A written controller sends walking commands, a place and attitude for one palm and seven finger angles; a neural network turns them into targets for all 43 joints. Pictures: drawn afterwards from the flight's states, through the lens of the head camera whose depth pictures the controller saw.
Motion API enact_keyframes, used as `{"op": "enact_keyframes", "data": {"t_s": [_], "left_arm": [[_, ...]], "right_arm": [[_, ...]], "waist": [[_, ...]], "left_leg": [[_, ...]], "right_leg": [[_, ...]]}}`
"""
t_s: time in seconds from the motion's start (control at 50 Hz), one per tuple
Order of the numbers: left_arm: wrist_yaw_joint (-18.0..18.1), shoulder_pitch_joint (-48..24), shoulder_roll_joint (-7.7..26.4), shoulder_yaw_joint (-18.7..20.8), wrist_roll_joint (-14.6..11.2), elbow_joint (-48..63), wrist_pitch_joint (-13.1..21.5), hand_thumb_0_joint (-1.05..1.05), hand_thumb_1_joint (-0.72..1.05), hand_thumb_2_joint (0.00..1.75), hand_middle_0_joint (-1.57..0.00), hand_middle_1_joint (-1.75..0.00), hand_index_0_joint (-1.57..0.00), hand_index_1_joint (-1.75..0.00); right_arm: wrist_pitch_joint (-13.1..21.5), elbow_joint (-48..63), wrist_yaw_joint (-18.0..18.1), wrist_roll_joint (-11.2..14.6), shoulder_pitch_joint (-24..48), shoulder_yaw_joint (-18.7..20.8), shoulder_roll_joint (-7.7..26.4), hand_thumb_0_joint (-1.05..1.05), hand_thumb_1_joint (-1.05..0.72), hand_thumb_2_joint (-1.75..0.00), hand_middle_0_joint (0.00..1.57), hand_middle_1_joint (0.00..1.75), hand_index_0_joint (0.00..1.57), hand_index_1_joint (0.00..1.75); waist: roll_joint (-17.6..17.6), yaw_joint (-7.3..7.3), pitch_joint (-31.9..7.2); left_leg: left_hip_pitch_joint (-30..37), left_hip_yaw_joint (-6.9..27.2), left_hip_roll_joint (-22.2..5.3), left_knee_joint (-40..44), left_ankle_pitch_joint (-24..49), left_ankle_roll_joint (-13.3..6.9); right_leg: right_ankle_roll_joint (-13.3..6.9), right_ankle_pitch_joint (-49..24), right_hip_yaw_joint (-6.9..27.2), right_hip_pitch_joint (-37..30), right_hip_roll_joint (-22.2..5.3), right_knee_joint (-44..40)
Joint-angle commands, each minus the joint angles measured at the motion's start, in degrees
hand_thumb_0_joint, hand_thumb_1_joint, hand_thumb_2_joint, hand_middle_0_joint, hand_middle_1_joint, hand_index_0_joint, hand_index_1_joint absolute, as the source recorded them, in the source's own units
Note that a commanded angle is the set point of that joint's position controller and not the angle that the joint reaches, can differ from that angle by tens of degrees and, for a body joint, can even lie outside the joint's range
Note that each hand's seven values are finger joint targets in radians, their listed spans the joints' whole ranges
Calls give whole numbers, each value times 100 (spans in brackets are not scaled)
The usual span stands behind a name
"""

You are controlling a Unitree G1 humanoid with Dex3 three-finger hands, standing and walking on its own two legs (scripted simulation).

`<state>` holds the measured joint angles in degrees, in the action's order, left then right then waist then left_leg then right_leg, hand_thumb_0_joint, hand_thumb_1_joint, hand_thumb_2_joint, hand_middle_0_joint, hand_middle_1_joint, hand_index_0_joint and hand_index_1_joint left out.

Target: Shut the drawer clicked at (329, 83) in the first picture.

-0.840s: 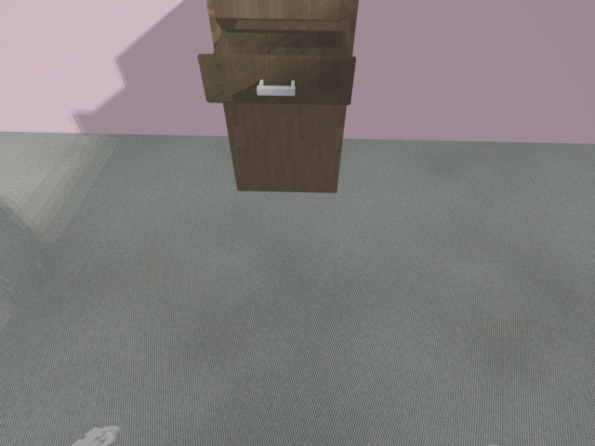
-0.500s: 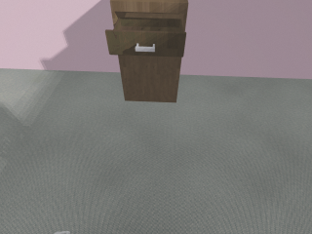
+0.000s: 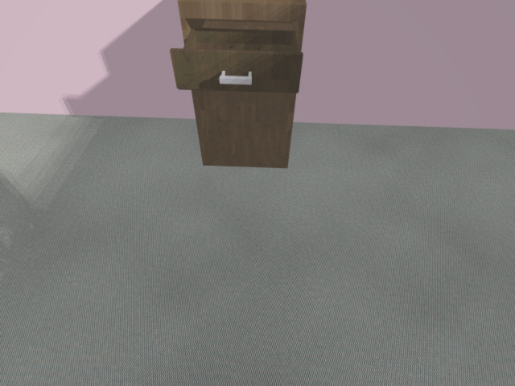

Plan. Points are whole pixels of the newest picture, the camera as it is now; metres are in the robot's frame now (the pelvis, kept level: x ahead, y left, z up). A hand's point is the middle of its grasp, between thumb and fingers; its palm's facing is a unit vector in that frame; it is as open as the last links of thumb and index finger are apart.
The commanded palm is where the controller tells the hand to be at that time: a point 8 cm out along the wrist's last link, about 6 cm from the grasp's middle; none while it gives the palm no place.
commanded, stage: look at it before walking up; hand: left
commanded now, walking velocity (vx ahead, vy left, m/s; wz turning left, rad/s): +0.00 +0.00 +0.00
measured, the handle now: (236, 77) +1.07 +0.14 -0.05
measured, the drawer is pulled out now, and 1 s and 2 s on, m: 0.30 0.30 0.30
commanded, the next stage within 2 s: walk to a spot facing it in 0.60 s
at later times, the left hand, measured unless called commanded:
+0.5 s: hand out of the picture +0.07 +0.25 -0.16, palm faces -0.02 -0.95 -0.32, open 7.4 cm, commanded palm none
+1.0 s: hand out of the picture +0.04 +0.22 -0.19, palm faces -0.01 -0.98 -0.18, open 7.4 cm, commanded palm none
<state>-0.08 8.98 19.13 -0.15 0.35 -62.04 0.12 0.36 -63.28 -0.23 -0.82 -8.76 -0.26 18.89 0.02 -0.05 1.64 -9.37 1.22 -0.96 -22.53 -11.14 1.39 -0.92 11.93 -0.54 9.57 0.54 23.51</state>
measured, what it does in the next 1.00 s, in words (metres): shifts its weight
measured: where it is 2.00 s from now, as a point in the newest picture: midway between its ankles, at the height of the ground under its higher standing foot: (276, 340)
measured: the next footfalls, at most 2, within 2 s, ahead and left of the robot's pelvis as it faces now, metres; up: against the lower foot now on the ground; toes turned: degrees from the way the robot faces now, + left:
right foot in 1.32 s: +0.29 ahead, -0.14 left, +0.00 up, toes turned -18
left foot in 1.76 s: +0.51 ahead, +0.05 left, +0.00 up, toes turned +0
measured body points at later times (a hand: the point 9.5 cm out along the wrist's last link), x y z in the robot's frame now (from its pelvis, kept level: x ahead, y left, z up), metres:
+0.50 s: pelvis +0.01 +0.00 +0.00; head +0.01 +0.01 +0.45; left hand +0.07 +0.30 -0.13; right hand +0.08 -0.29 -0.13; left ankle +0.01 +0.14 -0.74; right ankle +0.01 -0.11 -0.74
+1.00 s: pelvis +0.06 +0.02 -0.01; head +0.05 +0.04 +0.44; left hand +0.05 +0.27 -0.18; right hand +0.06 -0.23 -0.16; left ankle +0.01 +0.14 -0.74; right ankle +0.01 -0.11 -0.74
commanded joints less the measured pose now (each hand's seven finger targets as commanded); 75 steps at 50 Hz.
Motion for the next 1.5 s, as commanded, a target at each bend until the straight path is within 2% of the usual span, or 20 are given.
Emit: {"op": "enact_keyframes", "data": {"t_s": [0.0, 0.68, 0.72, 0.8, 0.9, 0.94, 0.98, 1.0, 1.06, 1.12, 1.2, 1.24, 1.26, 1.28, 1.3, 1.32, 1.34, 1.38, 1.42, 1.48], "left_arm": [[70, -262, 1179, 217, 18, 366, 155, 0, 90, 90, -20, -30, -20, -30], [77, -184, 1130, 205, 29, 310, 166, 0, 90, 90, -20, -30, -20, -30], [94, 247, 446, 68, 25, 121, 59, 0, 90, 90, -20, -30, -20, -30], [1, 568, 601, 195, 79, 141, -28, 0, 90, 90, -20, -30, -20, -30], [-9, 940, 543, 341, 42, 212, 63, 0, 90, 90, -20, -30, -20, -30], [-29, 794, 326, 341, 39, 301, 96, 0, 90, 90, -20, -30, -20, -30], [-57, 274, -195, 282, 73, 576, 152, 0, 90, 90, -20, -30, -20, -30], [-30, -99, -171, 292, 115, 755, 193, 0, 90, 90, -20, -30, -20, -30], [-107, 38, -323, 340, 104, 651, 251, 0, 90, 90, -20, -30, -20, -30], [-204, 5, -616, 309, 83, 682, 165, 0, 90, 90, -20, -30, -20, -30], [-245, -130, -788, 305, 69, 711, 160, 0, 90, 90, -20, -30, -20, -30], [-197, 510, -682, 373, 88, 505, 186, 0, 90, 90, -20, -30, -20, -30], [-172, 1189, -539, 427, 108, 299, 215, 0, 90, 90, -20, -30, -20, -30], [-125, 1877, -227, 523, 145, 77, 283, 0, 90, 90, -20, -30, -20, -30], [-33, 2491, 328, 687, 159, -58, 354, 0, 90, 90, -20, -30, -20, -30], [7, 2644, 729, 742, 57, -114, 341, 0, 90, 90, -20, -30, -20, -30], [48, 2222, 605, 750, -19, 12, 302, 0, 90, 90, -20, -30, -20, -30], [84, 1367, 163, 584, 29, 212, 326, 0, 90, 90, -20, -30, -20, -30], [104, 827, -187, 446, 79, 328, 372, 0, 90, 90, -20, -30, -20, -30], [97, 696, -216, 428, 125, 333, 413, 0, 90, 90, -20, -30, -20, -30]], "right_arm": [[125, 345, 80, 11, 253, 214, 1106, 0, -90, -90, 20, 30, 20, 30], [152, 307, 97, 33, 345, 199, 1090, 0, -90, -90, 20, 30, 20, 30], [61, 131, 70, -16, -39, 42, 389, 0, -90, -90, 20, 30, 20, 30], [13, 170, 25, -76, -282, 111, 329, 0, -90, -90, 20, 30, 20, 30], [161, 269, 34, -45, -641, 183, 100, 0, -90, -90, 20, 30, 20, 30], [231, 156, 57, -32, -1073, 224, 91, 0, -90, -90, 20, 30, 20, 30], [301, -114, 127, -95, -2117, 396, 580, 0, -90, -90, 20, 30, 20, 30], [342, -176, 171, -85, -2423, 392, 469, 0, -90, -90, 20, 30, 20, 30], [475, -137, 234, -62, -2232, 305, 33, 0, -90, -90, 20, 30, 20, 30], [527, -133, 244, -76, -2049, 311, -86, 0, -90, -90, 20, 30, 20, 30], [513, -269, 232, -75, -2088, 313, -119, 0, -90, -90, 20, 30, 20, 30], [492, -319, 230, -38, -2025, 347, -31, 0, -90, -90, 20, 30, 20, 30], [490, -298, 227, -1, -1908, 361, 4, 0, -90, -90, 20, 30, 20, 30], [489, -268, 178, 29, -1893, 349, -94, 0, -90, -90, 20, 30, 20, 30], [499, -175, 117, 91, -2037, 284, -451, 0, -90, -90, 20, 30, 20, 30], [492, 28, 130, 97, -2007, 277, -620, 0, -90, -90, 20, 30, 20, 30], [442, 131, 127, 95, -1552, 322, -528, 0, -90, -90, 20, 30, 20, 30], [402, 184, 74, 19, -1156, 335, -634, 0, -90, -90, 20, 30, 20, 30], [233, 84, 63, -59, -1437, 328, -835, 0, -90, -90, 20, 30, 20, 30], [84, 116, 11, -65, -1623, 362, -947, 0, -90, -90, 20, 30, 20, 30]], "waist": [[-3, -2, -210], [-29, 25, -302], [74, 33, -366], [451, 96, 373], [591, 6, 574], [60, -194, 631], [-1654, -588, 749], [-1403, -664, 1007], [-486, -372, 827], [-757, -178, 720], [-878, -86, 721], [-749, 233, 261], [-664, 558, -70], [-232, 865, -435], [926, 1062, -1020], [1589, 870, -1342], [621, 800, -761], [320, 442, 100], [80, -7, 322], [410, -275, 486]], "left_leg": [[-62, 461, -516, 390, 316, -233], [139, 462, -587, 491, 725, -248], [151, 247, -507, 321, -52, -147], [-696, -24, -228, -133, -1870, -157], [-705, -422, -187, -871, -1373, -178], [19, -84, -418, -289, -1409, -311], [1046, 1896, -1907, 1078, -1405, -1009], [1297, 2172, -2294, 1254, -530, -1274], [1541, 1179, -2149, 867, 1626, -1343], [1200, 172, -1696, 1016, 1535, -1046], [622, -568, -1431, 845, 2252, -845], [637, -820, -1406, 26, 3508, -763], [450, -1019, -1285, -763, 3573, -634], [-225, -1128, -1054, -1870, 2982, -459], [-1461, -1275, -633, -3709, 556, -281], [-2331, -787, -120, -5325, -2071, -217], [-2660, -264, -417, -5841, -1852, -339], [-2637, -146, -837, -5670, -1069, -298], [-2108, -182, -949, -5132, -788, -205], [-1820, -404, -928, -4285, -465, -60]], "right_leg": [[-104, 50, 744, 51, -727, -617], [-55, -630, 646, -142, -717, -566], [4, 328, 671, -108, -676, -564], [-282, 2400, 1260, 346, -728, -840], [-718, 2191, 1759, 569, -1011, -794], [-598, 1593, 1227, 1190, -566, -32], [-175, 1565, -192, 2716, 270, 2416], [-145, 1847, 63, 3391, -60, 3236], [-122, 1374, 176, 3546, -536, 3838], [-89, 865, -197, 2999, -579, 3120], [-217, 280, -812, 1656, -239, 1759], [-365, 74, -975, 687, 19, 1361], [-413, -297, -991, -168, 93, 1062], [-503, -386, -787, -1302, -25, 883], [-988, 339, 986, -2340, -1459, 388], [-1485, 458, 3287, -2464, -2611, -553], [-1601, 868, 3267, -1989, -2631, -885], [-1283, 948, 2303, -318, -2284, -1005], [-1058, 646, 1280, 712, -1940, -1182], [-911, 619, 470, 1371, -1606, -1456]]}}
